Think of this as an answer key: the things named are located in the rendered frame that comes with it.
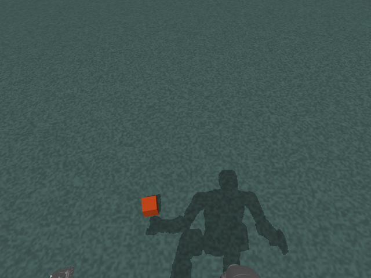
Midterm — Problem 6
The left robot hand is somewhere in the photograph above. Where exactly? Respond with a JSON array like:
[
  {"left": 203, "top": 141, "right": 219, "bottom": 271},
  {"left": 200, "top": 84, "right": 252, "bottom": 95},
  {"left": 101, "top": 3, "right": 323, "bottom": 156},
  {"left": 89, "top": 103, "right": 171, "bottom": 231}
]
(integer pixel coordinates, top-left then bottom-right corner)
[{"left": 50, "top": 266, "right": 75, "bottom": 278}]

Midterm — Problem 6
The cube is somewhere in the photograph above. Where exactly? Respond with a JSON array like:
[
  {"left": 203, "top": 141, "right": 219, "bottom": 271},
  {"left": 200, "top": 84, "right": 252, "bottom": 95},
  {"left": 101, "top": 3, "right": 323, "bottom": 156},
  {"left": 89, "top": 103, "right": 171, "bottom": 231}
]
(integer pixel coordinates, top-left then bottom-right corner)
[{"left": 141, "top": 196, "right": 159, "bottom": 217}]

